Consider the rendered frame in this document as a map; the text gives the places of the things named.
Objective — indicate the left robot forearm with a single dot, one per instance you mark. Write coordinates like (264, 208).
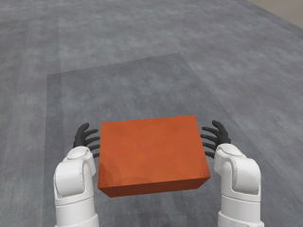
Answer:
(74, 191)

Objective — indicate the left robot hand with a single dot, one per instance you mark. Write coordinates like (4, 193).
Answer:
(81, 136)

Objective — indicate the right robot forearm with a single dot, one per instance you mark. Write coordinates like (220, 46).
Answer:
(240, 188)

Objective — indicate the right robot hand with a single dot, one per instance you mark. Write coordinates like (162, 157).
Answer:
(222, 137)

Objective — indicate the carton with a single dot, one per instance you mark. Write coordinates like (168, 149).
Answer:
(154, 155)

